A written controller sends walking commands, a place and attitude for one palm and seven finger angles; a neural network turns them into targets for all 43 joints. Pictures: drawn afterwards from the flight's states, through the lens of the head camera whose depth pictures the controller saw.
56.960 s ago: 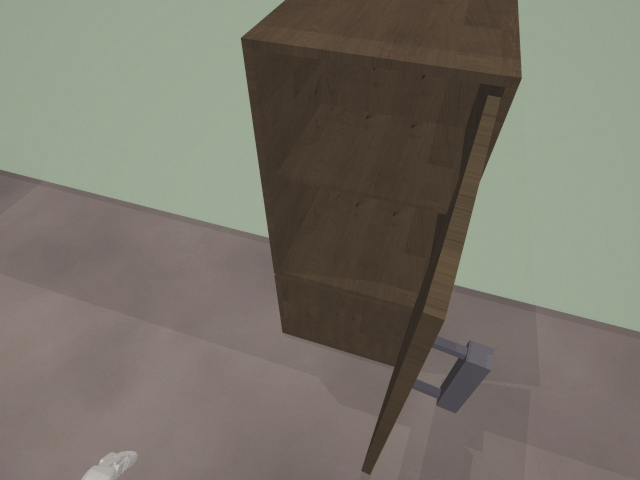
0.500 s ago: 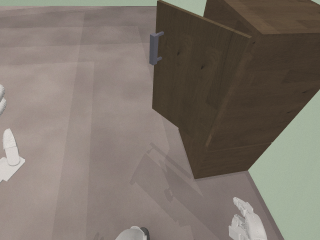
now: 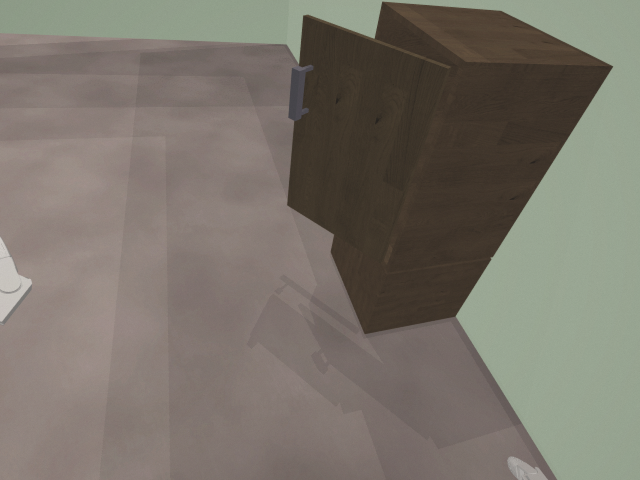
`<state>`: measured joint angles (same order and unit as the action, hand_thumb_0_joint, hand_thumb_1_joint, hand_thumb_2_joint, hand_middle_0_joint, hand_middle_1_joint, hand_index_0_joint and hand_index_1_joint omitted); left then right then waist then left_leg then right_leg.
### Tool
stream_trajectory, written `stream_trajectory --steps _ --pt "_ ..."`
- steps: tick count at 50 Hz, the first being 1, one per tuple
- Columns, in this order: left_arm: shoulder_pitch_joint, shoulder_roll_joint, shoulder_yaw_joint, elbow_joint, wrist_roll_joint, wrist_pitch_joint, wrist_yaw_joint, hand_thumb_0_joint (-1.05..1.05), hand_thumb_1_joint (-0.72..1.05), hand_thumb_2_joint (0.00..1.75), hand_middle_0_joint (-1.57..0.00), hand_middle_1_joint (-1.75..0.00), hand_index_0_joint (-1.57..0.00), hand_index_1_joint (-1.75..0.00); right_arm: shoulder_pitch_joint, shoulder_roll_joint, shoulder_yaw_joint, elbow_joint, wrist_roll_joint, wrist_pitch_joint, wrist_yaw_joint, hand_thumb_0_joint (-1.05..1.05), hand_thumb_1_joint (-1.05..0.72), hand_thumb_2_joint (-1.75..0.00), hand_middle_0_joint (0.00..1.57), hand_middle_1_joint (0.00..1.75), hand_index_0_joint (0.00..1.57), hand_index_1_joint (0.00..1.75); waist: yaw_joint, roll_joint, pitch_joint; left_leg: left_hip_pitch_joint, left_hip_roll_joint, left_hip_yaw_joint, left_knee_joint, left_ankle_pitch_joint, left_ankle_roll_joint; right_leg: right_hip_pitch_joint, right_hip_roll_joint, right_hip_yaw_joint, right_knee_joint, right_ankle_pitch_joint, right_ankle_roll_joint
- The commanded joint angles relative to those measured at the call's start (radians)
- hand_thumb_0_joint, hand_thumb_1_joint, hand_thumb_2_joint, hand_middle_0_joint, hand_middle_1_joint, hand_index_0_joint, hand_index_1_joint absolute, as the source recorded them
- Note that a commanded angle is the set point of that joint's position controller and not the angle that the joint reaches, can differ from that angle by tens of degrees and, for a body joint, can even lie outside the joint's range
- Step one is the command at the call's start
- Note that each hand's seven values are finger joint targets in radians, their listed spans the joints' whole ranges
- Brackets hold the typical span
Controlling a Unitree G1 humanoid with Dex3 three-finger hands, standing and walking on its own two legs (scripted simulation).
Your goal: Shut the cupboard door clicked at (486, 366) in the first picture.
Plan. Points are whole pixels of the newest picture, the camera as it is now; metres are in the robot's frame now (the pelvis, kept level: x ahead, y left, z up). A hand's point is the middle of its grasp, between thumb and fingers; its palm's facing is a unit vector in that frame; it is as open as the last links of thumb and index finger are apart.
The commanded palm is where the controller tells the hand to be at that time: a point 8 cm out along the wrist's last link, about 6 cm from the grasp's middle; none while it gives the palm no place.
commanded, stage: stop stepping back and stand still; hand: left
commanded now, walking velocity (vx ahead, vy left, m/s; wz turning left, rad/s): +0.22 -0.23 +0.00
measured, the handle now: (302, 92) +1.02 +0.11 +0.05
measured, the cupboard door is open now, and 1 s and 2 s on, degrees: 36 36 36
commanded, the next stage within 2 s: let the arm hang, fingers relaxed in 0.42 s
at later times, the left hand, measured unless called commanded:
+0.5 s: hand (10, 341) +0.17 +0.28 +0.18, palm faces +0.52 -0.78 -0.35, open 7.4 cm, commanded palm none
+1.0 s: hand out of the picture +0.01 +0.22 -0.16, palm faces +0.09 -0.97 -0.23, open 7.1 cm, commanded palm none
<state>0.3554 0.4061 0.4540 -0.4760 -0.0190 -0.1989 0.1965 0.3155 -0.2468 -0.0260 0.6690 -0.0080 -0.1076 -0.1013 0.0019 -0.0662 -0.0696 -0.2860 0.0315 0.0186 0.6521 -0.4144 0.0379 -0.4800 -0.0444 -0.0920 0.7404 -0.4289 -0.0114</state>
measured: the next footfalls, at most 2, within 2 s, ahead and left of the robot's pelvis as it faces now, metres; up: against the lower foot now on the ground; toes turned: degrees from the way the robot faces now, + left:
right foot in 0.30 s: -0.03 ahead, -0.11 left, +0.00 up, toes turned -5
left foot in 0.54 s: +0.02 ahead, +0.12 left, +0.00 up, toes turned +6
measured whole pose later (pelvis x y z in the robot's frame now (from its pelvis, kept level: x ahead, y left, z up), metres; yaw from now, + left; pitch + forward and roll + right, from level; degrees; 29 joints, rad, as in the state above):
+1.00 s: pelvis -0.01 +0.03 +0.01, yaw +4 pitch +1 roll -1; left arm 0.29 0.20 0.03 0.92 0.02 0.02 0.03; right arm 0.30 -0.17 0.00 0.98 -0.02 0.03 -0.02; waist 0.00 0.00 0.05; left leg -0.27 -0.01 0.04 0.56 -0.30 0.04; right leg -0.27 0.00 -0.06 0.53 -0.27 0.00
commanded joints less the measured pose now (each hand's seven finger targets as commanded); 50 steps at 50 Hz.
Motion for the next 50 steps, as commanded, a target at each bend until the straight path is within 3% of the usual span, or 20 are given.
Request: stream_trajectory --steps 1,4,11,13,14,15,16,17,21,25,26,27,30,35,36,38,41,44,47,50 --pt "-0.033 0.214 0.085 -0.12 0.039 -0.075 -0.024 0.0 0.9 0.9 -0.2 -0.3 -0.2 -0.3 -0.135 -0.107 -0.039 -0.169 0.007 -0.084 0.023 0.0 -0.9 -0.9 0.2 0.3 0.2 0.3 -0.022 0.232 0.086 -0.034 0.312 -0.448 -0.475 -0.277 0.17 -0.192 0.024 0.098 0.49 0.093 0.018" --pt "0.133 0.167 0.072 -0.263 0.019 -0.073 -0.033 0.0 0.9 0.9 -0.2 -0.3 -0.2 -0.3 -0.173 -0.082 -0.038 -0.184 0.01 -0.067 0.057 0.0 -0.9 -0.9 0.2 0.3 0.2 0.3 -0.023 0.161 0.084 -0.093 0.262 -0.387 -0.471 -0.264 0.149 -0.112 0.014 0.088 0.326 0.135 0.016" --pt "0.202 0.243 0.162 -0.215 0.006 -0.069 -0.014 0.0 0.9 0.9 -0.2 -0.3 -0.2 -0.3 -0.165 -0.074 -0.02 -0.175 -0.019 -0.023 0.019 0.0 -0.9 -0.9 0.2 0.3 0.2 0.3 -0.003 0.284 0.022 -0.297 0.162 -0.127 -0.365 -0.296 0.047 0.438 0.105 -0.071 -0.209 -0.038 -0.022" --pt "0.164 0.216 0.132 -0.152 0.003 -0.05 -0.012 0.0 0.9 0.9 -0.2 -0.3 -0.2 -0.3 -0.146 -0.067 -0.021 -0.153 -0.009 -0.006 0.02 0.0 -0.9 -0.9 0.2 0.3 0.2 0.3 -0.012 0.123 0.015 -0.393 0.078 -0.047 -0.044 -0.202 0.019 0.519 -0.036 0.132 -0.358 -0.121 -0.108" --pt "0.126 0.248 0.147 -0.127 0.005 -0.047 -0.011 0.0 0.9 0.9 -0.2 -0.3 -0.2 -0.3 -0.138 -0.064 -0.03 -0.153 -0.001 0.007 0.021 0.0 -0.9 -0.9 0.2 0.3 0.2 0.3 -0.014 -0.108 0.036 -0.498 -0.008 0.016 0.244 -0.107 -0.005 0.498 -0.242 0.518 -0.508 -0.239 -0.21" --pt "0.049 0.258 0.141 -0.121 -0.007 -0.061 -0.01 0.0 0.9 0.9 -0.2 -0.3 -0.2 -0.3 -0.149 -0.087 -0.041 -0.149 -0.002 -0.001 0.015 0.0 -0.9 -0.9 0.2 0.3 0.2 0.3 -0.016 -0.166 0.111 -0.537 -0.015 -0.002 0.457 -0.069 -0.027 0.423 -0.362 0.639 -0.569 -0.04 -0.256" --pt "0.002 0.276 0.155 -0.135 -0.013 -0.085 -0.006 0.0 0.9 0.9 -0.2 -0.3 -0.2 -0.3 -0.143 -0.085 -0.038 -0.129 -0.015 -0.011 0.02 0.0 -0.9 -0.9 0.2 0.3 0.2 0.3 -0.03 -0.103 0.108 -0.545 0.006 -0.01 0.532 -0.024 -0.046 0.445 -0.358 0.549 -0.519 0.277 -0.266" --pt "-0.056 0.234 0.113 -0.148 0.001 -0.09 -0.001 0.0 0.9 0.9 -0.2 -0.3 -0.2 -0.3 -0.145 -0.073 -0.039 -0.119 0.0 -0.019 0.028 0.0 -0.9 -0.9 0.2 0.3 0.2 0.3 -0.033 -0.126 -0.016 -0.516 0.029 -0.06 0.506 -0.045 -0.041 0.491 -0.37 0.557 -0.47 0.23 -0.273" --pt "0.032 0.144 0.027 -0.122 -0.001 -0.079 -0.01 0.0 0.9 0.9 -0.2 -0.3 -0.2 -0.3 -0.179 -0.052 -0.014 -0.13 0.004 0.002 0.021 0.0 -0.9 -0.9 0.2 0.3 0.2 0.3 -0.014 -0.032 0.117 -0.19 0.051 0.024 0.185 0.084 -0.019 0.185 -0.219 0.205 -0.424 0.186 -0.17" --pt "-0.046 0.181 0.036 -0.22 -0.004 -0.092 -0.001 0.0 0.9 0.9 -0.2 -0.3 -0.2 -0.3 -0.195 -0.067 -0.027 -0.144 -0.001 -0.031 -0.002 0.0 -0.9 -0.9 0.2 0.3 0.2 0.3 -0.016 -0.026 0.111 0.09 -0.017 0.111 -0.071 0.174 -0.023 0.096 -0.132 0.106 -0.354 -0.006 -0.102" --pt "0.05 -0.111 -0.337 0.561 0.086 0.123 -0.141 0.0 0.9 0.9 -0.2 -0.3 -0.2 -0.3 -0.068 -0.194 -0.042 0.026 -0.021 -0.048 0.126 0.0 -0.9 -0.9 0.2 0.3 0.2 0.3 -0.111 0.237 0.107 0.125 0.142 -0.1 -0.042 0.585 0.013 -0.097 -0.127 -0.055 0.051 0.205 -0.005" --pt "0.109 -0.154 -0.351 0.554 0.05 0.205 -0.169 0.0 0.9 0.9 -0.2 -0.3 -0.2 -0.3 0.009 -0.21 -0.044 -0.024 -0.006 0.026 0.128 0.0 -0.9 -0.9 0.2 0.3 0.2 0.3 -0.077 0.432 0.008 0.126 0.284 -0.328 -0.183 0.821 0.101 -0.084 0.028 -0.016 0.302 -0.182 0.049" --pt "-0.003 -0.128 -0.375 0.578 0.059 0.221 -0.18 0.0 0.9 0.9 -0.2 -0.3 -0.2 -0.3 -0.062 -0.202 -0.031 -0.072 -0.041 0.041 0.097 0.0 -0.9 -0.9 0.2 0.3 0.2 0.3 -0.055 0.182 -0.019 -0.002 0.322 -0.415 -0.233 0.644 0.177 -0.098 0.014 0.117 0.484 -0.214 0.049" --pt "0.011 -0.087 -0.395 0.937 0.04 0.224 -0.198 0.0 0.9 0.9 -0.2 -0.3 -0.2 -0.3 -0.176 -0.171 -0.006 -0.031 -0.034 0.086 0.081 0.0 -0.9 -0.9 0.2 0.3 0.2 0.3 0.036 0.089 -0.049 -0.155 0.164 -0.156 -0.202 0.23 0.073 0.292 0.027 0.06 -0.064 0.08 0.042" --pt "0.046 -0.044 -0.387 0.996 0.041 0.22 -0.192 0.0 0.9 0.9 -0.2 -0.3 -0.2 -0.3 -0.182 -0.131 -0.002 -0.019 -0.021 0.1 0.086 0.0 -0.9 -0.9 0.2 0.3 0.2 0.3 0.053 0.04 -0.054 -0.226 0.088 -0.097 -0.141 0.078 0.027 0.386 0.003 0.119 -0.194 0.127 0.031" --pt "-0.021 0.047 -0.386 1.048 0.048 0.209 -0.188 0.0 0.9 0.9 -0.2 -0.3 -0.2 -0.3 -0.158 -0.068 0.001 -0.003 -0.011 0.126 0.096 0.0 -0.9 -0.9 0.2 0.3 0.2 0.3 0.015 -0.098 0.037 -0.208 -0.053 0.007 0.113 -0.076 -0.057 0.126 -0.283 0.535 -0.567 -0.286 -0.12" --pt "-0.149 -0.027 -0.4 1.142 0.045 0.202 -0.178 0.0 0.9 0.9 -0.2 -0.3 -0.2 -0.3 -0.104 -0.042 -0.009 0.097 -0.018 0.141 0.095 0.0 -0.9 -0.9 0.2 0.3 0.2 0.3 -0.038 0.0 0.126 -0.13 -0.027 -0.029 0.272 0.002 -0.042 0.019 -0.221 0.461 -0.555 -0.139 -0.16" --pt "-0.119 -0.097 -0.394 1.227 0.046 0.19 -0.167 0.0 0.9 0.9 -0.2 -0.3 -0.2 -0.3 0.003 -0.002 -0.006 0.178 -0.015 0.12 0.093 0.0 -0.9 -0.9 0.2 0.3 0.2 0.3 -0.051 -0.005 0.034 0.023 0.008 -0.033 -0.1 0.155 -0.03 0.18 -0.159 0.246 -0.347 0.296 -0.119" --pt "-0.021 -0.161 -0.417 1.314 0.028 0.189 -0.164 0.0 0.9 0.9 -0.2 -0.3 -0.2 -0.3 -0.014 -0.055 -0.001 0.231 -0.013 0.087 0.072 0.0 -0.9 -0.9 0.2 0.3 0.2 0.3 0.012 0.163 -0.049 0.126 0.155 -0.165 -0.227 0.654 0.037 0.275 -0.026 0.116 -0.254 0.346 -0.012" --pt "-0.049 -0.136 -0.42 1.393 0.026 0.196 -0.162 0.0 0.9 0.9 -0.2 -0.3 -0.2 -0.3 0.002 -0.03 0.01 0.284 -0.007 0.087 0.058 0.0 -0.9 -0.9 0.2 0.3 0.2 0.3 -0.004 0.149 -0.033 0.145 0.107 -0.109 -0.251 0.703 0.01 0.34 -0.032 0.107 -0.276 0.431 -0.011"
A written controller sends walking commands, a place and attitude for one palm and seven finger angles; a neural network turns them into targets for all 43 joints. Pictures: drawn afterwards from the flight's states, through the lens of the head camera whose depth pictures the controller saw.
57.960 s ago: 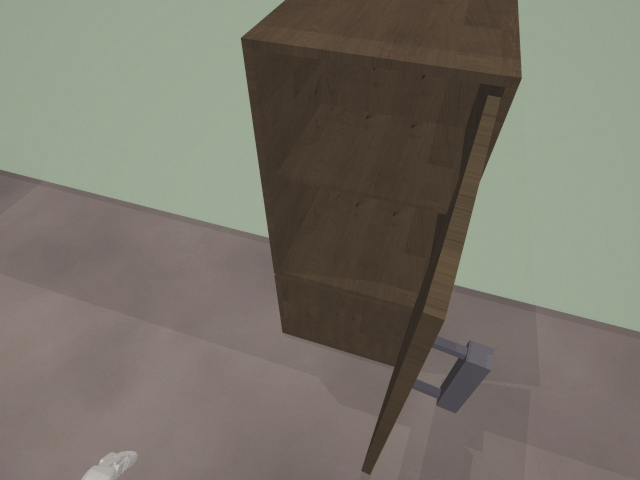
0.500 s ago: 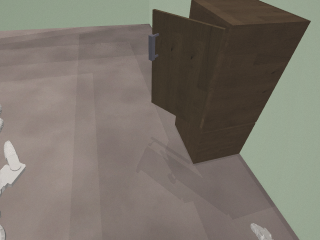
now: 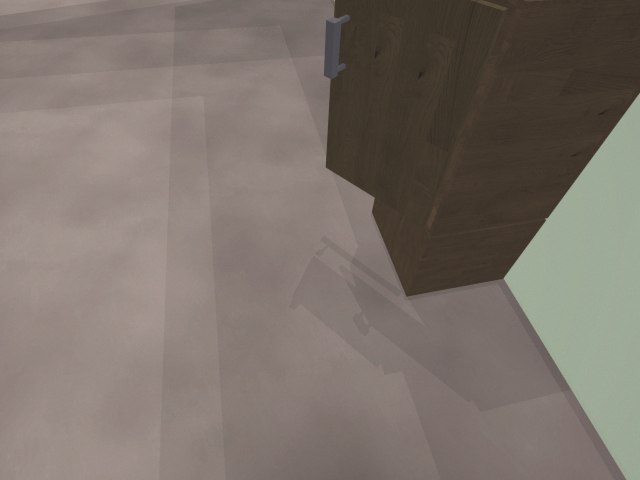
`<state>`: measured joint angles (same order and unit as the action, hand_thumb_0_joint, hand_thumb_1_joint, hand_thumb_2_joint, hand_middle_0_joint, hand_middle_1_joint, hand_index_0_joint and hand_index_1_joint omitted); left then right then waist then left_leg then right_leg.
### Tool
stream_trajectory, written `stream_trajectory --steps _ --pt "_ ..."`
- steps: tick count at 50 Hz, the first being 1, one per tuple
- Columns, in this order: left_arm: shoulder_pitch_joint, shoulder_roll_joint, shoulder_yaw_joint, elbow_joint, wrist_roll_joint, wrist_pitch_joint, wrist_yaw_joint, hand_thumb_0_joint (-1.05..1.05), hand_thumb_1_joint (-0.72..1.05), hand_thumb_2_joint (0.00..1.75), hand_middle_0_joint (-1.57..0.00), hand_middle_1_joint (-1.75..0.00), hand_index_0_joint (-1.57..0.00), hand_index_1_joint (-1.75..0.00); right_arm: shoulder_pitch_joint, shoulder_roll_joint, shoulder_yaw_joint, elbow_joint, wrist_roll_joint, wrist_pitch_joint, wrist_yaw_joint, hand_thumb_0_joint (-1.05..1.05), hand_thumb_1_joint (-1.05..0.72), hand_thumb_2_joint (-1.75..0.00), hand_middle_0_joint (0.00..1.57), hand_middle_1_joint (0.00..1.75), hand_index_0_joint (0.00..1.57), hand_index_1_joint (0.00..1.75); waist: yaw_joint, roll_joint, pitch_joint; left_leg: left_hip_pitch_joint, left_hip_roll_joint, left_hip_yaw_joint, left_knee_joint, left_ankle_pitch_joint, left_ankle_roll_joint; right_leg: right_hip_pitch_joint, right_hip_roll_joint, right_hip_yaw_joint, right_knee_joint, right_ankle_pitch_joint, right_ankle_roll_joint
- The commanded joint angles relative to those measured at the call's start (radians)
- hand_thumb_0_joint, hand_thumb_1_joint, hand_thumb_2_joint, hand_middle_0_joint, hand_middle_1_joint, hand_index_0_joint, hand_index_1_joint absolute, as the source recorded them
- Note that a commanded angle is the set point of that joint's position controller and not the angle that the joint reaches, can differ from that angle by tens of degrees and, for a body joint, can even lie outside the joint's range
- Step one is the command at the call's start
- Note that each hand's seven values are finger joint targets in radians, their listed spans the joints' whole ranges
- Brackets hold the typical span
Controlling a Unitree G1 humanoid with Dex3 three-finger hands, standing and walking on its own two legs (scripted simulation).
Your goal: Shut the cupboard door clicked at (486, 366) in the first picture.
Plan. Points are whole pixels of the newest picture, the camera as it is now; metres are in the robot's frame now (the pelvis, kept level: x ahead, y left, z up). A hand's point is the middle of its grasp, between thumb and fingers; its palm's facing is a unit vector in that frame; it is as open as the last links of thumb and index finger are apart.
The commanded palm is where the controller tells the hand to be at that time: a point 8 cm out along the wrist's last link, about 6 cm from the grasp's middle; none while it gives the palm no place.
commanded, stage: let the arm hang, fingers relaxed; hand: left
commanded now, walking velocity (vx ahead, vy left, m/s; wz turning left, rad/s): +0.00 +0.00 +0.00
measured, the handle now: (338, 46) +1.03 +0.02 +0.04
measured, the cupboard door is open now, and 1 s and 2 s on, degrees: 36 36 36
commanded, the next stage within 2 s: look to check the result in 0.62 s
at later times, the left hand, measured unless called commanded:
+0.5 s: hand out of the picture -0.01 +0.16 -0.17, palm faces -0.01 -0.99 -0.15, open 7.4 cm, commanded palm none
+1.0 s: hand out of the picture -0.03 +0.16 -0.17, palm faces -0.03 -0.99 -0.16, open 7.4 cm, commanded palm none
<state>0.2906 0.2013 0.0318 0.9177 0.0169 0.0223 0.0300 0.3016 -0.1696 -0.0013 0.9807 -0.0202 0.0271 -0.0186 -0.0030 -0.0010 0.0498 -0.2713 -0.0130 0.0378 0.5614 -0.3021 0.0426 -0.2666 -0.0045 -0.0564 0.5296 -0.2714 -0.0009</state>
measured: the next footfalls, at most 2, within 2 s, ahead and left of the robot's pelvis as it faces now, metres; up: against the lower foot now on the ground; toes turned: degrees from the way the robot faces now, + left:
none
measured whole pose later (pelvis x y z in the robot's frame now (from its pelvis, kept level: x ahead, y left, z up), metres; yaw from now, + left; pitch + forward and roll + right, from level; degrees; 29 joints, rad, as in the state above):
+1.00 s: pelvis -0.01 +0.01 +0.01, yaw -3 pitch -2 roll +0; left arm 0.33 0.11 0.00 1.16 0.02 0.00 0.04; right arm 0.35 -0.11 0.00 1.15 -0.01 0.00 -0.04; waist -0.02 0.00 0.03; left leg -0.14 -0.02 0.10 0.39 -0.21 0.05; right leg -0.18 -0.01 0.00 0.41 -0.19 0.00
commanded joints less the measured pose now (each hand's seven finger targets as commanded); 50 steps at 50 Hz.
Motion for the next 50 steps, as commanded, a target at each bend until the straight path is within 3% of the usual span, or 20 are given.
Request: stream_trajectory --steps 1,2,6,10,13,18,22,31,42,50 --pt "0.015 0.068 0.0 0.015 -0.011 -0.022 0.005 0.0 0.9 0.9 -0.2 -0.3 -0.2 -0.3 0.029 -0.11 -0.015 -0.014 0.007 -0.047 -0.027 0.0 -0.9 -0.9 0.2 0.3 0.2 0.3 0.0 0.077 -0.138 0.137 0.159 -0.129 -0.183 0.575 0.004 0.126 -0.066 0.066 -0.077 0.232 -0.018" --pt "0.022 0.068 -0.001 0.034 -0.01 -0.022 0.004 0.0 0.9 0.9 -0.2 -0.3 -0.2 -0.3 0.029 -0.109 -0.015 -0.001 0.008 -0.046 -0.029 0.0 -0.9 -0.9 0.2 0.3 0.2 0.3 0.004 0.087 -0.123 0.142 0.156 -0.123 -0.191 0.576 0.004 0.126 -0.067 0.07 -0.092 0.232 -0.021" --pt "0.028 0.061 -0.01 0.106 -0.008 -0.014 0.001 0.0 0.9 0.9 -0.2 -0.3 -0.2 -0.3 0.027 -0.098 -0.011 0.041 0.007 -0.038 -0.025 0.0 -0.9 -0.9 0.2 0.3 0.2 0.3 0.003 0.019 -0.03 0.078 0.141 -0.117 -0.267 0.213 0.003 0.117 -0.075 0.092 -0.171 0.118 -0.021" --pt "0.036 0.051 -0.017 0.149 -0.005 -0.016 0.0 0.0 0.9 0.9 -0.2 -0.3 -0.2 -0.3 0.043 -0.088 -0.01 0.08 0.008 -0.036 -0.022 0.0 -0.9 -0.9 0.2 0.3 0.2 0.3 -0.001 -0.01 0.036 0.052 0.129 -0.111 -0.306 0.095 0.001 0.094 -0.082 0.105 -0.194 0.103 -0.024" --pt "0.05 0.045 -0.019 0.173 -0.006 -0.021 0.003 0.0 0.9 0.9 -0.2 -0.3 -0.2 -0.3 0.05 -0.078 -0.007 0.102 0.009 -0.037 -0.021 0.0 -0.9 -0.9 0.2 0.3 0.2 0.3 -0.002 -0.032 0.037 0.076 0.119 -0.096 -0.296 0.107 0.0 0.082 -0.087 0.116 -0.206 0.106 -0.025" --pt "0.066 0.031 -0.02 0.198 -0.006 -0.027 0.006 0.0 0.9 0.9 -0.2 -0.3 -0.2 -0.3 0.065 -0.059 -0.004 0.127 0.01 -0.04 -0.022 0.0 -0.9 -0.9 0.2 0.3 0.2 0.3 -0.004 -0.01 0.042 0.088 0.115 -0.083 -0.29 0.13 -0.001 0.075 -0.09 0.123 -0.211 0.12 -0.027" --pt "0.086 0.022 -0.022 0.213 -0.005 -0.029 0.008 0.0 0.9 0.9 -0.2 -0.3 -0.2 -0.3 0.078 -0.053 -0.004 0.138 0.012 -0.039 -0.024 0.0 -0.9 -0.9 0.2 0.3 0.2 0.3 -0.003 0.016 0.06 0.082 0.113 -0.077 -0.29 0.116 -0.002 0.066 -0.085 0.126 -0.216 0.114 -0.028" --pt "0.107 -0.002 -0.022 0.23 -0.005 -0.03 0.011 0.0 0.9 0.9 -0.2 -0.3 -0.2 -0.3 0.114 -0.029 -0.006 0.156 0.011 -0.037 -0.027 0.0 -0.9 -0.9 0.2 0.3 0.2 0.3 -0.006 -0.003 0.077 0.068 0.113 -0.075 -0.299 0.053 -0.001 0.05 -0.081 0.129 -0.215 0.089 -0.029" --pt "0.121 0.0 -0.021 0.229 -0.005 -0.034 0.014 0.0 0.9 0.9 -0.2 -0.3 -0.2 -0.3 0.13 -0.034 -0.012 0.156 0.013 -0.039 -0.026 0.0 -0.9 -0.9 0.2 0.3 0.2 0.3 -0.006 -0.006 0.058 0.076 0.113 -0.078 -0.284 0.06 0.002 0.045 -0.079 0.133 -0.211 0.081 -0.033" --pt "0.105 0.003 -0.019 0.224 -0.002 -0.031 0.013 0.0 0.9 0.9 -0.2 -0.3 -0.2 -0.3 0.127 -0.043 -0.015 0.15 0.01 -0.037 -0.026 0.0 -0.9 -0.9 0.2 0.3 0.2 0.3 -0.008 0.011 0.094 0.043 0.123 -0.093 -0.312 -0.016 0.002 0.026 -0.072 0.133 -0.202 0.056 -0.032"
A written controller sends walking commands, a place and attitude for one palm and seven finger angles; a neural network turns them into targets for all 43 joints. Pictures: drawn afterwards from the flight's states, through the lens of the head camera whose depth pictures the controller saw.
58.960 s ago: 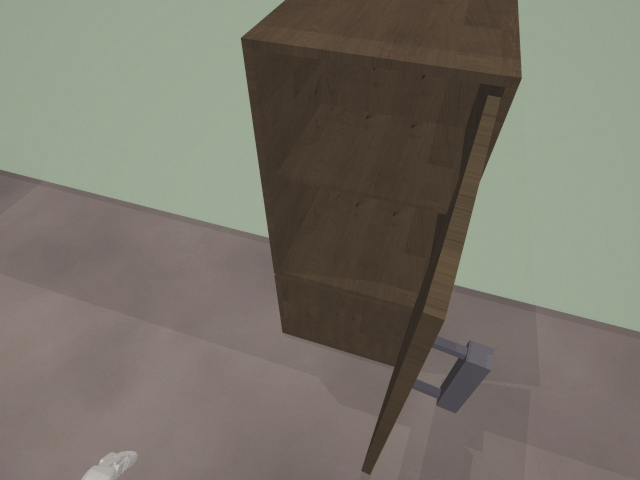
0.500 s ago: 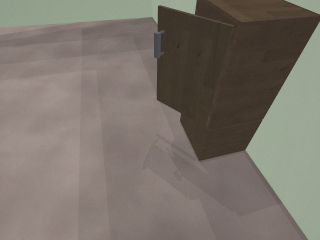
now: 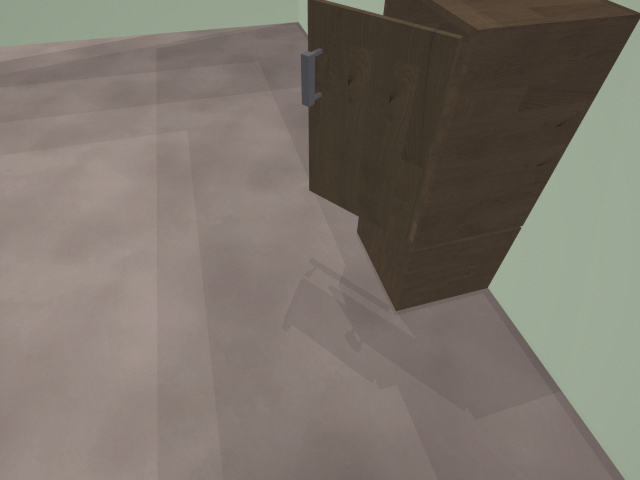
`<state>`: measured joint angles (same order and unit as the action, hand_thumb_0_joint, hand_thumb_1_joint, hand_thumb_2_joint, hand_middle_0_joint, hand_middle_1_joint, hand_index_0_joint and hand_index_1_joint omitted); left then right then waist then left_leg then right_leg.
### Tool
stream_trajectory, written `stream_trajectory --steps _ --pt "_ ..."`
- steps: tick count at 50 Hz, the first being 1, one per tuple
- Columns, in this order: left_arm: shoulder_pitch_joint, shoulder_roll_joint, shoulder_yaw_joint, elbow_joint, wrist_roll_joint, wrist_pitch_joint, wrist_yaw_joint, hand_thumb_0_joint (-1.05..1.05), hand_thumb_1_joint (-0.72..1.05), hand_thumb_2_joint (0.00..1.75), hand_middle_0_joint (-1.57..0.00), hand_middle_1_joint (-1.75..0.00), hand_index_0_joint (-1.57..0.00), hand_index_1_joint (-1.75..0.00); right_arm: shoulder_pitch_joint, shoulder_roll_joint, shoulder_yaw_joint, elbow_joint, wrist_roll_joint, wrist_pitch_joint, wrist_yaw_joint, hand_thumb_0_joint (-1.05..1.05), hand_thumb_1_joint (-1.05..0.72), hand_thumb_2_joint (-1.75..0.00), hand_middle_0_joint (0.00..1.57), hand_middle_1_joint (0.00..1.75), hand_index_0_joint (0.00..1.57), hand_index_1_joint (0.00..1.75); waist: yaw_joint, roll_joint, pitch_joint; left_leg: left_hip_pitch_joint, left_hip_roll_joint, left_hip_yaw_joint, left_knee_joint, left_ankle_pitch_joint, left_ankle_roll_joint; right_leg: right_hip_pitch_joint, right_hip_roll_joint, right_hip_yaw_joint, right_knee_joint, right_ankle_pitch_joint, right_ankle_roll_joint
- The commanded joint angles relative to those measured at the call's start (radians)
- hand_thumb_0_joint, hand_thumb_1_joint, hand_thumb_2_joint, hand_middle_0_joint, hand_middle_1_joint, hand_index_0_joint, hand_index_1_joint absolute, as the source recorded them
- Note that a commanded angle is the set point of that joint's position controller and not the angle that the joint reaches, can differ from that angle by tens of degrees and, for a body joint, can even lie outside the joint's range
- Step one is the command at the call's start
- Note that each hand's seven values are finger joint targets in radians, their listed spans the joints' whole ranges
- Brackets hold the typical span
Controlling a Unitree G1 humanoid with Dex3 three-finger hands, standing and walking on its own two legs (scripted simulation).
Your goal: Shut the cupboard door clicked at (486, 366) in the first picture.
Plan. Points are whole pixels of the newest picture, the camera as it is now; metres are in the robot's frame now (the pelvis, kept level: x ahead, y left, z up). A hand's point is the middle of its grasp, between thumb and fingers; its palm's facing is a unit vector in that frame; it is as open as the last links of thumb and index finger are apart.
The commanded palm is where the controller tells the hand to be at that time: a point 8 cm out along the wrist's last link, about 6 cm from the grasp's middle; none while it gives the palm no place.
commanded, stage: look to check the result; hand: left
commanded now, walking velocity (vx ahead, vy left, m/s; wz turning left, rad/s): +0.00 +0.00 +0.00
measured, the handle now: (313, 77) +1.04 +0.06 +0.02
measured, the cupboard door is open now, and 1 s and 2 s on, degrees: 36 36 36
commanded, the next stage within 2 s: walk to a spot facing it in 0.16 s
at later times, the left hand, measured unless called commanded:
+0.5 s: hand out of the picture +0.01 +0.17 -0.18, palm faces +0.08 -0.98 -0.20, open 7.4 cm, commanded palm none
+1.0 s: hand out of the picture +0.06 +0.22 -0.15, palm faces +0.33 -0.90 -0.27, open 7.4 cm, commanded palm none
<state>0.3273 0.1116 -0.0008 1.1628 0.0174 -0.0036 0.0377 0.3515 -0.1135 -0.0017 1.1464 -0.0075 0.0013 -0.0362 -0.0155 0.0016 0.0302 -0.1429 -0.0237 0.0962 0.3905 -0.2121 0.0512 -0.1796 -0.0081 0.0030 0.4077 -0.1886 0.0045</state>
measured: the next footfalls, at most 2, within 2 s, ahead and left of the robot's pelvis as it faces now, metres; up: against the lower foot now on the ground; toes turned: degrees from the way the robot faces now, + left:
right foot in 1.08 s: +0.08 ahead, -0.16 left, +0.00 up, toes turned +28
left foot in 1.54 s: +0.10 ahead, +0.17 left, +0.00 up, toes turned +50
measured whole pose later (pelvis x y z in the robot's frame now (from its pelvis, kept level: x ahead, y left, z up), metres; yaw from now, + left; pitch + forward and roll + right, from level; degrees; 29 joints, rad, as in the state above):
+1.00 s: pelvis +0.00 -0.03 +0.00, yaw +21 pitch +3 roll -2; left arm 0.07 0.24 0.07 0.89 0.02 0.05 0.02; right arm 0.25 -0.22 -0.07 0.95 -0.03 0.04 -0.02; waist -0.06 0.03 0.09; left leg -0.32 -0.08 -0.20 0.43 -0.15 0.03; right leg -0.39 0.00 0.06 0.83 -0.41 0.07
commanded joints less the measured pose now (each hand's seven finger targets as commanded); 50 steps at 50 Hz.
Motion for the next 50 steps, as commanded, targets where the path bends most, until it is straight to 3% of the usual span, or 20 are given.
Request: stream_trajectory --steps 1,12,16,19,22,25,26,28,29,30,31,32,33,34,36,37,41,47,49,50 --pt "0.066 0.094 0.015 -0.023 -0.003 -0.005 0.005 0.0 0.9 0.9 -0.2 -0.3 -0.2 -0.3 0.075 -0.099 -0.016 -0.018 -0.003 -0.011 -0.008 0.0 -0.9 -0.9 0.2 0.3 0.2 0.3 0.005 -0.001 0.108 -0.086 0.133 -0.154 -0.143 -0.108 -0.006 -0.059 -0.068 0.074 -0.081 -0.028 -0.038" --pt "0.03 0.134 0.022 -0.037 -0.003 -0.016 0.003 0.0 0.9 0.9 -0.2 -0.3 -0.2 -0.3 0.033 -0.141 -0.022 -0.033 0.0 -0.021 -0.007 0.0 -0.9 -0.9 0.2 0.3 0.2 0.3 0.004 -0.006 0.054 -0.019 0.137 -0.138 -0.107 0.027 -0.004 -0.043 -0.077 0.085 -0.084 0.035 -0.044" --pt "0.024 0.114 0.019 -0.04 -0.004 -0.007 0.005 0.0 0.9 0.9 -0.2 -0.3 -0.2 -0.3 0.028 -0.105 -0.013 -0.034 -0.002 -0.011 -0.002 0.0 -0.9 -0.9 0.2 0.3 0.2 0.3 0.003 -0.011 0.079 -0.062 0.13 -0.142 -0.095 0.023 -0.013 -0.039 -0.087 0.069 -0.071 0.016 -0.034" --pt "0.017 0.143 0.039 -0.064 -0.003 0.001 0.008 0.0 0.9 0.9 -0.2 -0.3 -0.2 -0.3 0.012 -0.117 -0.022 -0.054 -0.003 0.002 0.003 0.0 -0.9 -0.9 0.2 0.3 0.2 0.3 0.008 -0.016 0.078 -0.119 0.118 -0.151 -0.04 0.044 -0.01 -0.034 -0.11 0.055 -0.038 -0.007 -0.036" --pt "0.002 0.175 0.059 -0.098 0.0 0.008 0.008 0.0 0.9 0.9 -0.2 -0.3 -0.2 -0.3 -0.011 -0.13 -0.035 -0.089 -0.003 0.014 0.009 0.0 -0.9 -0.9 0.2 0.3 0.2 0.3 0.013 -0.067 0.064 -0.168 0.076 -0.133 0.055 0.035 -0.019 -0.038 -0.166 0.072 -0.04 -0.033 -0.067" --pt "-0.027 0.213 0.08 -0.143 0.002 0.014 0.009 0.0 0.9 0.9 -0.2 -0.3 -0.2 -0.3 -0.017 -0.12 -0.049 -0.117 -0.007 0.027 0.015 0.0 -0.9 -0.9 0.2 0.3 0.2 0.3 0.008 -0.132 0.013 -0.176 0.04 -0.087 0.226 -0.013 -0.038 -0.056 -0.272 0.122 -0.082 -0.082 -0.132" --pt "-0.045 0.217 0.087 -0.159 0.004 0.014 0.009 0.0 0.9 0.9 -0.2 -0.3 -0.2 -0.3 -0.021 -0.12 -0.054 -0.129 -0.008 0.031 0.017 0.0 -0.9 -0.9 0.2 0.3 0.2 0.3 0.004 -0.155 0.0 -0.178 0.039 -0.079 0.282 -0.073 -0.044 -0.061 -0.296 0.116 -0.078 -0.053 -0.149" --pt "-0.09 0.228 0.094 -0.191 0.008 0.017 0.012 0.0 0.9 0.9 -0.2 -0.3 -0.2 -0.3 -0.02 -0.124 -0.062 -0.145 -0.007 0.034 0.022 0.0 -0.9 -0.9 0.2 0.3 0.2 0.3 -0.011 -0.139 -0.003 -0.174 0.06 -0.083 0.295 -0.151 -0.05 -0.079 -0.325 0.08 -0.034 0.015 -0.16" --pt "-0.103 0.228 0.099 -0.206 0.01 0.018 0.011 0.0 0.9 0.9 -0.2 -0.3 -0.2 -0.3 -0.013 -0.13 -0.064 -0.149 -0.007 0.032 0.026 0.0 -0.9 -0.9 0.2 0.3 0.2 0.3 -0.016 -0.11 -0.009 -0.146 0.079 -0.096 0.225 -0.1 -0.047 -0.098 -0.313 0.041 0.016 0.019 -0.137" --pt "-0.108 0.218 0.101 -0.219 0.009 0.023 0.008 0.0 0.9 0.9 -0.2 -0.3 -0.2 -0.3 0.004 -0.154 -0.067 -0.154 -0.01 0.026 0.029 0.0 -0.9 -0.9 0.2 0.3 0.2 0.3 -0.023 -0.014 -0.009 -0.114 0.125 -0.18 0.113 0.046 -0.024 -0.145 -0.248 -0.034 0.115 -0.041 -0.083" --pt "-0.1 0.177 0.098 -0.235 0.002 0.029 0.003 0.0 0.9 0.9 -0.2 -0.3 -0.2 -0.3 0.029 -0.208 -0.076 -0.162 -0.02 0.019 0.025 0.0 -0.9 -0.9 0.2 0.3 0.2 0.3 -0.031 0.204 0.004 -0.098 0.242 -0.423 0.001 0.208 0.037 -0.223 -0.111 -0.123 0.308 -0.176 -0.008" --pt "-0.152 0.177 0.091 -0.258 0.002 0.035 0.006 0.0 0.9 0.9 -0.2 -0.3 -0.2 -0.3 0.062 -0.249 -0.086 -0.161 -0.031 0.018 0.013 0.0 -0.9 -0.9 0.2 0.3 0.2 0.3 -0.058 0.312 0.025 -0.039 0.343 -0.629 -0.114 0.303 0.115 -0.338 -0.02 -0.092 0.523 -0.374 0.028" --pt "-0.175 0.19 0.095 -0.262 0.011 0.044 0.008 0.0 0.9 0.9 -0.2 -0.3 -0.2 -0.3 0.083 -0.259 -0.087 -0.147 -0.029 0.022 0.002 0.0 -0.9 -0.9 0.2 0.3 0.2 0.3 -0.057 0.238 0.014 -0.02 0.343 -0.634 -0.136 0.282 0.09 -0.384 -0.033 0.014 0.647 -0.348 0.018" --pt "-0.172 0.188 0.1 -0.265 0.012 0.046 0.004 0.0 0.9 0.9 -0.2 -0.3 -0.2 -0.3 0.062 -0.256 -0.087 -0.161 -0.024 0.021 -0.004 0.0 -0.9 -0.9 0.2 0.3 0.2 0.3 -0.038 0.195 0.019 -0.041 0.317 -0.596 -0.136 0.239 0.059 -0.413 -0.051 0.043 0.69 -0.282 0.021" --pt "-0.165 0.191 0.103 -0.264 0.01 0.037 -0.006 0.0 0.9 0.9 -0.2 -0.3 -0.2 -0.3 -0.002 -0.248 -0.081 -0.188 -0.023 0.012 -0.009 0.0 -0.9 -0.9 0.2 0.3 0.2 0.3 -0.008 0.107 -0.001 -0.017 0.26 -0.511 -0.1 0.269 0.052 -0.409 -0.05 0.05 0.722 -0.187 0.04" --pt "-0.167 0.192 0.101 -0.265 0.008 0.031 -0.011 0.0 0.9 0.9 -0.2 -0.3 -0.2 -0.3 -0.007 -0.247 -0.08 -0.196 -0.021 0.005 -0.011 0.0 -0.9 -0.9 0.2 0.3 0.2 0.3 -0.006 0.06 -0.037 0.013 0.243 -0.493 -0.082 0.323 0.067 -0.406 -0.045 0.048 0.712 -0.164 0.049" --pt "-0.194 0.186 0.098 -0.296 0.005 0.032 -0.014 0.0 0.9 0.9 -0.2 -0.3 -0.2 -0.3 -0.015 -0.266 -0.093 -0.209 -0.023 0.009 -0.008 0.0 -0.9 -0.9 0.2 0.3 0.2 0.3 -0.018 0.089 -0.082 0.06 0.213 -0.494 -0.068 0.313 0.097 -0.382 -0.027 0.041 0.622 -0.178 0.069" --pt "-0.236 0.202 0.09 -0.345 0.002 0.033 -0.013 0.0 0.9 0.9 -0.2 -0.3 -0.2 -0.3 -0.021 -0.294 -0.11 -0.227 -0.027 0.025 0.001 0.0 -0.9 -0.9 0.2 0.3 0.2 0.3 -0.034 0.164 -0.098 0.062 0.187 -0.569 -0.044 0.322 0.11 -0.304 0.015 0.04 0.422 -0.238 0.071" --pt "-0.211 0.205 0.088 -0.347 -0.005 0.034 -0.01 0.0 0.9 0.9 -0.2 -0.3 -0.2 -0.3 -0.06 -0.304 -0.118 -0.247 -0.028 0.032 0.005 0.0 -0.9 -0.9 0.2 0.3 0.2 0.3 -0.019 0.189 -0.104 0.002 0.169 -0.574 -0.03 0.324 0.098 -0.202 0.036 0.033 0.308 -0.237 0.061" --pt "-0.171 0.209 0.09 -0.338 -0.007 0.034 -0.01 0.0 0.9 0.9 -0.2 -0.3 -0.2 -0.3 -0.084 -0.305 -0.12 -0.258 -0.027 0.035 0.009 0.0 -0.9 -0.9 0.2 0.3 0.2 0.3 -0.003 0.193 -0.113 -0.047 0.151 -0.571 -0.032 0.238 0.085 -0.125 0.048 0.027 0.241 -0.209 0.054"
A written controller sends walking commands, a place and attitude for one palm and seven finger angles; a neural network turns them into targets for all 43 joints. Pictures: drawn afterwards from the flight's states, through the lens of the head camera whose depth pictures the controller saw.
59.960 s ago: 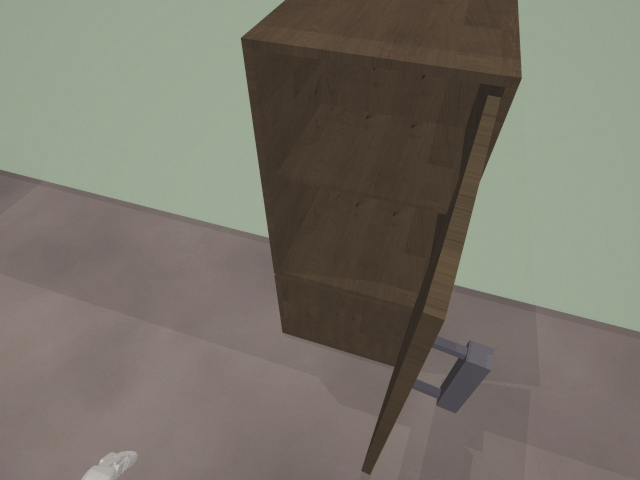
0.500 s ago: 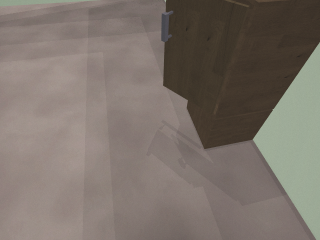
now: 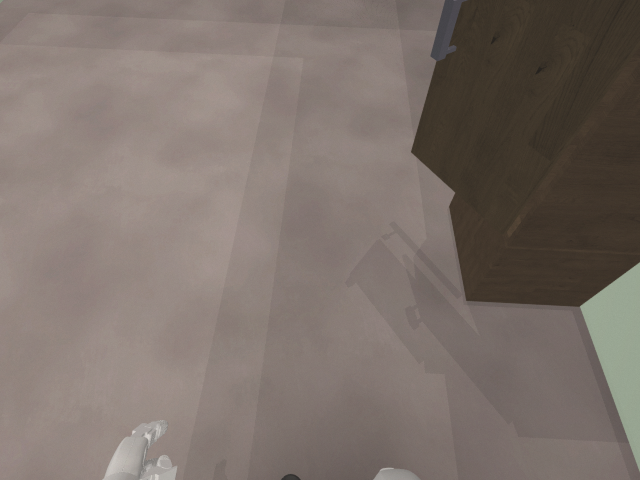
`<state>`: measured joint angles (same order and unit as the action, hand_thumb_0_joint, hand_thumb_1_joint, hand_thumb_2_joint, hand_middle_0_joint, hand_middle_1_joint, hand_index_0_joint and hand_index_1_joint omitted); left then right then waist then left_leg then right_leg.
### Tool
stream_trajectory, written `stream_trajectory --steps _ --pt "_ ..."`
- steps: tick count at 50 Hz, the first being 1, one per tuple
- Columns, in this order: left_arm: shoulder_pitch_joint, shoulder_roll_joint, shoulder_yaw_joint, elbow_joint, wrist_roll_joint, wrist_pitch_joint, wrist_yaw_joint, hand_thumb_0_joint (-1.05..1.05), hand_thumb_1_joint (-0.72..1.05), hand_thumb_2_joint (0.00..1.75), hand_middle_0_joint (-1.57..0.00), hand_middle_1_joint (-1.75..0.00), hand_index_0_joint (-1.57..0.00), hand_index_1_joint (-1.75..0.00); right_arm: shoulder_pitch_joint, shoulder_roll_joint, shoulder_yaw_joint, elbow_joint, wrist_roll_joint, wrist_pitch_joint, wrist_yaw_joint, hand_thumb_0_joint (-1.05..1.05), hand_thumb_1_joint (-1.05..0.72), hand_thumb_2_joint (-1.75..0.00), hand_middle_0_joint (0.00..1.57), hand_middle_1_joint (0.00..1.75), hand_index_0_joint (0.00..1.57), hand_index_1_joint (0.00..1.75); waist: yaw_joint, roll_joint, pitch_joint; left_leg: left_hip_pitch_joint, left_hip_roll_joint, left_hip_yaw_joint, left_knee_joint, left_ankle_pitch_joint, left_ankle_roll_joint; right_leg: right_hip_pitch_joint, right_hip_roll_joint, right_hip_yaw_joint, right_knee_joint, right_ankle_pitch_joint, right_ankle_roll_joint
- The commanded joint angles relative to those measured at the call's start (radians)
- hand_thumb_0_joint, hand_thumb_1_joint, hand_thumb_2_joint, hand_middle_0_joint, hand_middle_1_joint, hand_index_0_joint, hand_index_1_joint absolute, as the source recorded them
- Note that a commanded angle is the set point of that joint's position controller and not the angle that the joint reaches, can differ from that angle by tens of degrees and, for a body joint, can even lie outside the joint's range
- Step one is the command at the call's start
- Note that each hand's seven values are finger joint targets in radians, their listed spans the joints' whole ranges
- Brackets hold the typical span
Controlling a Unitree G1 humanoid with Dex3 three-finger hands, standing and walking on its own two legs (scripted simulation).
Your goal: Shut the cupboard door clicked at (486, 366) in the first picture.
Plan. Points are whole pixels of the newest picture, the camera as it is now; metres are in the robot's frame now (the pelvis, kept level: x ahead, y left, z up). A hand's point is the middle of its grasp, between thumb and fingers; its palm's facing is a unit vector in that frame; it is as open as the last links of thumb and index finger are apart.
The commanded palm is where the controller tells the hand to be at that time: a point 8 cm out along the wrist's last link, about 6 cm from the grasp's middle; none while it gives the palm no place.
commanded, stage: walk to a spot facing it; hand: left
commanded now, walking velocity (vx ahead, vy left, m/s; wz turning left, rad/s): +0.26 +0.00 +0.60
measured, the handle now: (452, 26) +1.00 -0.29 +0.02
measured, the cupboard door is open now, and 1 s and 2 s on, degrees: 36 36 36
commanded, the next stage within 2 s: turn to face it in 1.38 s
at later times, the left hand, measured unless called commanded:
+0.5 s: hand out of the picture -0.05 +0.16 -0.18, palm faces +0.40 -0.89 -0.23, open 7.4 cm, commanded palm none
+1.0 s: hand (108, 355) +0.31 +0.34 -0.15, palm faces +0.46 -0.87 -0.17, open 7.4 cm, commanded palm none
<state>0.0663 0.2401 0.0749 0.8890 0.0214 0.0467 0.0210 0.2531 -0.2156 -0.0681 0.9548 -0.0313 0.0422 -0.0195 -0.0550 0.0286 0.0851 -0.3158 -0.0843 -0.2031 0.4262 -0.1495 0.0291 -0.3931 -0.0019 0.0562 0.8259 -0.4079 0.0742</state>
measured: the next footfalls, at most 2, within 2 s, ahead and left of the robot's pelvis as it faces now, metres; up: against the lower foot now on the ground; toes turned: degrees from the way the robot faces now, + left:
right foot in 0.08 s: +0.03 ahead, -0.15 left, +0.00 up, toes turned +7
left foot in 0.54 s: +0.16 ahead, +0.15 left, +0.00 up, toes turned +29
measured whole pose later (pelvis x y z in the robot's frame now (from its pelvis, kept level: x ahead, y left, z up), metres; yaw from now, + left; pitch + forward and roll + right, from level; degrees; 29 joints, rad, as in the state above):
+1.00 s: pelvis +0.26 +0.11 -0.01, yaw +31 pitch +0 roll +0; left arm 0.08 0.20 0.06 0.88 0.03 0.00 -0.03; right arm 0.42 -0.16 -0.03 1.03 -0.02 -0.05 -0.02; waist -0.06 -0.04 0.06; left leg 0.03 -0.08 -0.02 0.30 -0.32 0.08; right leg -0.59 -0.10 -0.02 0.75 -0.07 0.04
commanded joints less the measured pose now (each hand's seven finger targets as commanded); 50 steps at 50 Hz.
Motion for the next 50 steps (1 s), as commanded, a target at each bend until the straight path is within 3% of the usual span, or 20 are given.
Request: stream_trajectory --steps 1,2,3,4,5,6,7,10,15,21,24,26,27,28,29,30,32,34,43,50 --pt "0.142 0.092 0.019 -0.051 -0.012 -0.018 0.006 0.0 0.9 0.9 -0.2 -0.3 -0.2 -0.3 -0.015 -0.199 -0.055 -0.079 0.001 -0.003 -0.005 0.0 -0.9 -0.9 0.2 0.3 0.2 0.3 0.06 0.156 -0.173 0.033 0.184 -0.268 -0.067 0.002 0.088 0.206 0.048 -0.035 -0.269 0.061 -0.022" --pt "0.21 0.126 0.027 -0.034 -0.007 -0.023 0.004 0.0 0.9 0.9 -0.2 -0.3 -0.2 -0.3 -0.046 -0.186 -0.053 -0.091 0.008 -0.001 -0.001 0.0 -0.9 -0.9 0.2 0.3 0.2 0.3 0.1 0.091 -0.181 -0.102 0.133 -0.227 -0.036 -0.21 0.053 0.376 0.029 -0.03 -0.421 0.091 -0.029" --pt "0.262 0.2 0.044 -0.03 0.01 -0.032 0.008 0.0 0.9 0.9 -0.2 -0.3 -0.2 -0.3 -0.041 -0.13 -0.052 -0.103 0.017 0.002 0.005 0.0 -0.9 -0.9 0.2 0.3 0.2 0.3 0.123 -0.126 -0.181 -0.322 0.021 -0.068 0.194 -0.417 -0.015 0.534 -0.172 0.175 -0.594 -0.135 -0.088" --pt "0.224 0.263 0.046 -0.052 0.018 -0.03 0.015 0.0 0.9 0.9 -0.2 -0.3 -0.2 -0.3 -0.037 -0.086 -0.043 -0.123 0.013 -0.005 0.006 0.0 -0.9 -0.9 0.2 0.3 0.2 0.3 0.121 -0.372 -0.105 -0.48 -0.07 0.107 0.544 -0.441 -0.072 0.436 -0.455 0.546 -0.727 -0.35 -0.189" --pt "0.135 0.229 0.035 -0.076 0.003 -0.027 0.019 0.0 0.9 0.9 -0.2 -0.3 -0.2 -0.3 -0.052 -0.155 -0.054 -0.121 -0.006 -0.001 0.015 0.0 -0.9 -0.9 0.2 0.3 0.2 0.3 0.067 -0.246 -0.008 -0.426 0.026 0.063 0.722 -0.381 -0.056 0.215 -0.47 0.483 -0.734 -0.364 -0.199" --pt "0.022 0.221 0.034 -0.105 0.0 -0.025 0.013 0.0 0.9 0.9 -0.2 -0.3 -0.2 -0.3 0.013 -0.12 -0.045 -0.129 -0.008 0.005 0.025 0.0 -0.9 -0.9 0.2 0.3 0.2 0.3 -0.012 -0.178 -0.025 -0.397 0.022 0.113 0.778 -0.313 -0.063 0.214 -0.408 0.33 -0.681 -0.178 -0.195" --pt "0.052 0.182 0.032 -0.1 0.0 -0.041 0.015 0.0 0.9 0.9 -0.2 -0.3 -0.2 -0.3 0.018 -0.101 -0.043 -0.113 -0.008 0.013 0.03 0.0 -0.9 -0.9 0.2 0.3 0.2 0.3 0.004 -0.229 -0.047 -0.384 0.065 0.112 0.842 -0.284 -0.066 0.179 -0.379 0.356 -0.7 -0.301 -0.181" --pt "0.141 0.113 0.011 -0.056 -0.003 -0.078 0.003 0.0 0.9 0.9 -0.2 -0.3 -0.2 -0.3 -0.049 -0.11 -0.032 -0.115 -0.004 -0.005 0.058 0.0 -0.9 -0.9 0.2 0.3 0.2 0.3 0.025 -0.214 0.02 -0.406 0.096 0.172 0.783 -0.136 -0.08 0.277 -0.251 0.048 -0.622 0.132 -0.15" --pt "0.362 0.113 0.013 0.02 0.005 -0.101 0.008 0.0 0.9 0.9 -0.2 -0.3 -0.2 -0.3 -0.173 -0.081 -0.01 -0.143 0.006 -0.011 0.064 0.0 -0.9 -0.9 0.2 0.3 0.2 0.3 0.097 -0.217 -0.038 -0.454 0.108 0.238 0.656 -0.149 -0.068 0.522 -0.286 -0.059 -0.521 0.642 -0.143" --pt "0.408 0.12 0.014 0.04 0.013 -0.104 0.006 0.0 0.9 0.9 -0.2 -0.3 -0.2 -0.3 -0.308 -0.059 0.013 -0.18 0.008 -0.023 0.077 0.0 -0.9 -0.9 0.2 0.3 0.2 0.3 0.114 -0.212 0.029 -0.389 0.123 0.296 0.409 -0.167 -0.026 0.503 -0.343 -0.125 -0.51 0.663 -0.163" --pt "0.357 0.162 0.026 0.027 0.01 -0.108 -0.001 0.0 0.9 0.9 -0.2 -0.3 -0.2 -0.3 -0.186 -0.078 0.011 -0.153 0.008 -0.042 0.07 0.0 -0.9 -0.9 0.2 0.3 0.2 0.3 0.043 -0.205 -0.038 -0.12 0.049 0.37 0.266 -0.223 0.022 0.443 -0.345 -0.211 -0.349 0.938 -0.15" --pt "0.327 0.169 0.027 0.018 -0.002 -0.11 -0.01 0.0 0.9 0.9 -0.2 -0.3 -0.2 -0.3 0.095 -0.168 -0.015 -0.083 0.0 -0.053 0.057 0.0 -0.9 -0.9 0.2 0.3 0.2 0.3 -0.099 -0.09 -0.211 0.343 0.06 0.319 0.116 -0.1 0.06 0.225 -0.301 -0.288 0.035 0.762 -0.095" --pt "0.343 0.105 0.018 -0.015 -0.011 -0.105 -0.028 0.0 0.9 0.9 -0.2 -0.3 -0.2 -0.3 0.227 -0.318 -0.053 -0.058 -0.01 -0.06 0.047 0.0 -0.9 -0.9 0.2 0.3 0.2 0.3 -0.138 0.21 -0.335 0.621 0.377 -0.153 0.074 -0.058 0.18 -0.135 -0.133 -0.276 0.39 0.014 -0.032" --pt "0.244 0.104 0.007 -0.076 -0.01 -0.099 -0.029 0.0 0.9 0.9 -0.2 -0.3 -0.2 -0.3 0.275 -0.368 -0.065 -0.047 0.009 -0.058 0.031 0.0 -0.9 -0.9 0.2 0.3 0.2 0.3 -0.154 0.202 -0.38 0.682 0.504 -0.424 -0.067 0.033 0.268 -0.326 -0.074 -0.137 0.552 -0.201 -0.025" --pt "0.174 0.11 0.01 -0.101 -0.01 -0.092 -0.024 0.0 0.9 0.9 -0.2 -0.3 -0.2 -0.3 0.214 -0.349 -0.064 -0.05 0.014 -0.051 0.021 0.0 -0.9 -0.9 0.2 0.3 0.2 0.3 -0.12 0.044 -0.259 0.56 0.526 -0.374 -0.117 -0.057 0.27 -0.37 -0.125 -0.06 0.597 -0.125 -0.039" --pt "0.164 0.093 0.014 -0.088 -0.002 -0.095 -0.021 0.0 0.9 0.9 -0.2 -0.3 -0.2 -0.3 0.129 -0.288 -0.043 -0.08 0.013 -0.064 0.018 0.0 -0.9 -0.9 0.2 0.3 0.2 0.3 -0.08 0.006 -0.171 0.352 0.467 -0.261 -0.137 -0.172 0.225 -0.33 -0.152 -0.068 0.569 -0.058 -0.045" --pt "0.231 0.076 0.016 -0.029 0.013 -0.077 -0.034 0.0 0.9 0.9 -0.2 -0.3 -0.2 -0.3 -0.019 -0.183 -0.006 -0.117 0.006 -0.084 0.009 0.0 -0.9 -0.9 0.2 0.3 0.2 0.3 0.011 0.054 -0.056 0.093 0.359 -0.11 -0.173 -0.18 0.15 -0.216 -0.185 -0.042 0.458 0.054 -0.033" --pt "0.272 0.039 0.012 -0.006 0.021 -0.061 -0.038 0.0 0.9 0.9 -0.2 -0.3 -0.2 -0.3 -0.013 -0.148 0.006 -0.097 0.009 -0.101 0.004 0.0 -0.9 -0.9 0.2 0.3 0.2 0.3 0.041 0.049 -0.033 0.08 0.3 -0.028 -0.192 -0.03 0.138 -0.203 -0.157 -0.057 0.392 0.132 -0.018" --pt "0.049 0.035 0.003 -0.072 0.008 -0.063 -0.048 0.0 0.9 0.9 -0.2 -0.3 -0.2 -0.3 0.129 -0.102 0.004 -0.006 0.018 -0.118 -0.003 0.0 -0.9 -0.9 0.2 0.3 0.2 0.3 0.024 0.032 0.005 0.237 0.269 0.01 -0.24 0.15 0.174 -0.308 -0.13 -0.065 0.08 0.348 -0.005" --pt "-0.091 0.028 -0.009 -0.115 -0.001 -0.085 -0.047 0.0 0.9 0.9 -0.2 -0.3 -0.2 -0.3 0.258 -0.087 0.009 0.071 0.007 -0.119 -0.016 0.0 -0.9 -0.9 0.2 0.3 0.2 0.3 -0.012 0.062 0.028 0.343 0.275 0.012 -0.152 0.471 0.153 -0.198 -0.06 -0.104 -0.167 0.292 -0.069"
